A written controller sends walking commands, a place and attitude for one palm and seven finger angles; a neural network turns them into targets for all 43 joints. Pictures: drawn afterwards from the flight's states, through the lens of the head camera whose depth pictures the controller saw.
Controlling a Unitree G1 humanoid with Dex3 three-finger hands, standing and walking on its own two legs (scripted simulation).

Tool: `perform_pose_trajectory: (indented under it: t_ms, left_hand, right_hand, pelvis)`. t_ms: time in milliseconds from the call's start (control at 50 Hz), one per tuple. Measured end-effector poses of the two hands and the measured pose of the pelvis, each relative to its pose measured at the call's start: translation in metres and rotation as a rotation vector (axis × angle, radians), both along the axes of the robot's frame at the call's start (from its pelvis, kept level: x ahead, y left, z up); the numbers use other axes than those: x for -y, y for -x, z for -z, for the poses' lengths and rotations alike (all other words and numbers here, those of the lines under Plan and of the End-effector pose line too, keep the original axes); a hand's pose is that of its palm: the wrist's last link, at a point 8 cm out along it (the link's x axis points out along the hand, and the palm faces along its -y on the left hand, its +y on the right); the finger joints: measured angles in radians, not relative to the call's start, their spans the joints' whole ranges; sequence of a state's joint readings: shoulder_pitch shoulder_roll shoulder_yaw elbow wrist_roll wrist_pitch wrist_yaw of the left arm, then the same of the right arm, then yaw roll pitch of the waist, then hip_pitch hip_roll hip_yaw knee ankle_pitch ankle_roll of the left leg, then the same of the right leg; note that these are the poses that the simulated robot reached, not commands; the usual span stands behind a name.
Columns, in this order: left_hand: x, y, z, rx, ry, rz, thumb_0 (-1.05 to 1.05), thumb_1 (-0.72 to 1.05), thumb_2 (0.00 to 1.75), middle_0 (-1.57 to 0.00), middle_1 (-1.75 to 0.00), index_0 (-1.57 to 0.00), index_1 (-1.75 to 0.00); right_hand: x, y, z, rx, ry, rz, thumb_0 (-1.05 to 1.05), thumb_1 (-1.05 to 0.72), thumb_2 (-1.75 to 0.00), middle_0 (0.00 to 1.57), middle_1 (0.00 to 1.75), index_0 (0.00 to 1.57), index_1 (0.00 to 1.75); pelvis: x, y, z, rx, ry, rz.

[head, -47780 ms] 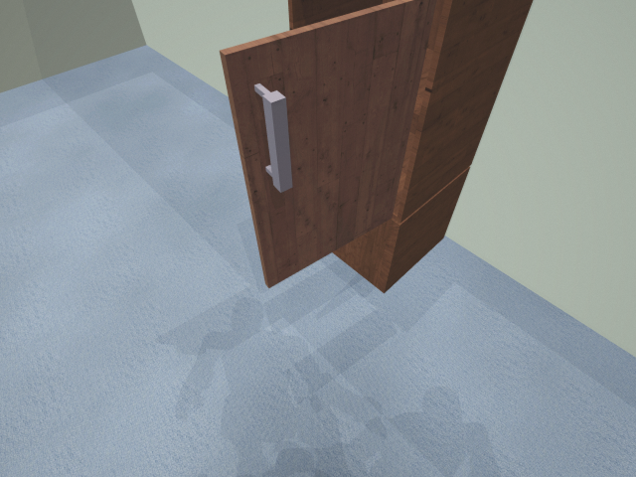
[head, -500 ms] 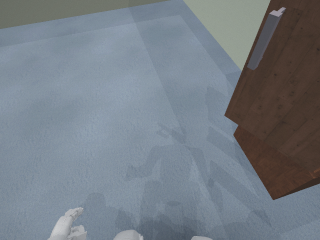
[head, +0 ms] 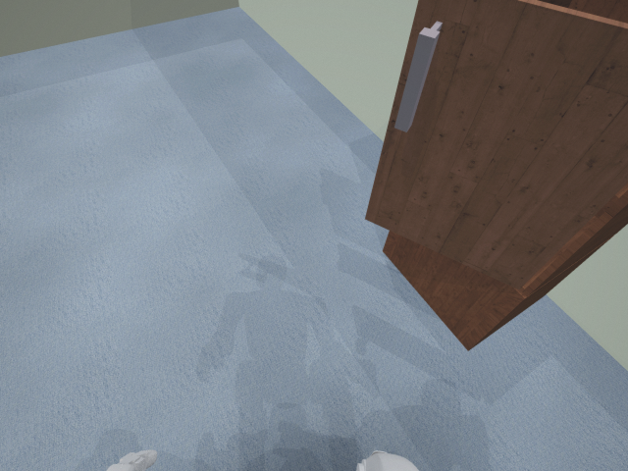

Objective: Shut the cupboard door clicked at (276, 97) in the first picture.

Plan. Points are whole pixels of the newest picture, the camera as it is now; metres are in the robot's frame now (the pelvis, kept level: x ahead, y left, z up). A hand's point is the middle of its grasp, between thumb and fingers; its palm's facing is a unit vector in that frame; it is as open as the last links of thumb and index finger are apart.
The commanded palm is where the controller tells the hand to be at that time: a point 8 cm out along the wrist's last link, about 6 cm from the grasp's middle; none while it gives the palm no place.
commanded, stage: turn to face it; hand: left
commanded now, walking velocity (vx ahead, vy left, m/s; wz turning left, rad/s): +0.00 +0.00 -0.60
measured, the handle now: (419, 78) +0.72 -0.13 +0.10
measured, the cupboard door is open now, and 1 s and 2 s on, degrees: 28 28 28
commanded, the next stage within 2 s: take the last steps up to it in 0.66 s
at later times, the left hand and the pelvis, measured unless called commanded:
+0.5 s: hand out of the picture +0.13 +0.19 -0.18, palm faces -0.23 -0.96 -0.18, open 7.4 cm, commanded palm none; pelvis +0.00 +0.02 -0.01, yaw -16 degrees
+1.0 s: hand out of the picture +0.12 +0.15 -0.16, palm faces -0.38 -0.91 -0.19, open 7.4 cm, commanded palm none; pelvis +0.00 +0.01 +0.00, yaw -23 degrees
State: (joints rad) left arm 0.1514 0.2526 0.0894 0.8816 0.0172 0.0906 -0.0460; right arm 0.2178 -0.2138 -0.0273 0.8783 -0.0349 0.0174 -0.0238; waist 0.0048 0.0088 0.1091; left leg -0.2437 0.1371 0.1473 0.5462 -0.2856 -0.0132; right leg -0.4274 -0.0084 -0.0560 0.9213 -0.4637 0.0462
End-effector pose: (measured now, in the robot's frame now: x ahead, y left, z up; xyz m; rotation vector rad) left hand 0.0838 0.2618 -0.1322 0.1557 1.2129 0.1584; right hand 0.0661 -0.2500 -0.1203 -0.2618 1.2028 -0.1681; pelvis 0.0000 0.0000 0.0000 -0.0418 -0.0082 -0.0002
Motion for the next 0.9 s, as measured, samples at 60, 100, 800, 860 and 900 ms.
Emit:
perform_pose_trajectory:
  t_ms: [60, 100, 800, 860, 900]
  left_hand:
    - [0.008, -0.015, -0.004, 0.015, -0.027, 0.057, 0.01, 0.91, 0.90, -0.20, -0.29, -0.19, -0.30]
    - [0.013, -0.025, -0.002, 0.042, -0.054, 0.097, 0.01, 0.91, 0.90, -0.20, -0.29, -0.19, -0.30]
    - [0.058, -0.092, -0.001, 0.048, -0.015, 0.441, 0.01, 0.91, 0.90, -0.20, -0.29, -0.19, -0.30]
    - [0.067, -0.084, -0.003, 0.047, -0.025, 0.455, 0.01, 0.91, 0.90, -0.20, -0.29, -0.19, -0.30]
    - [0.068, -0.074, -0.005, 0.033, -0.021, 0.448, 0.01, 0.91, 0.90, -0.20, -0.29, -0.20, -0.30]
  right_hand:
    - [0.014, 0.020, 0.010, -0.017, -0.014, 0.061, 0.00, -0.90, -0.90, 0.21, 0.30, 0.21, 0.30]
    - [0.027, 0.031, 0.023, -0.024, -0.025, 0.101, 0.00, -0.90, -0.90, 0.21, 0.30, 0.21, 0.30]
    - [-0.036, 0.173, 0.023, -0.125, -0.080, 0.506, 0.00, -0.90, -0.90, 0.21, 0.30, 0.21, 0.30]
    - [-0.034, 0.186, 0.031, -0.163, -0.104, 0.530, 0.00, -0.90, -0.90, 0.21, 0.30, 0.20, 0.30]
    - [-0.032, 0.186, 0.028, -0.170, -0.110, 0.532, 0.00, -0.90, -0.90, 0.20, 0.30, 0.20, 0.30]
  pelvis:
    - [0.007, 0.001, 0.004, 0.002, -0.005, 0.042]
    - [0.015, 0.000, 0.014, -0.003, -0.028, 0.067]
    - [-0.012, 0.013, 0.007, -0.004, -0.033, 0.393]
    - [-0.010, 0.016, 0.008, -0.003, -0.023, 0.401]
    - [-0.009, 0.013, 0.004, -0.001, -0.025, 0.406]
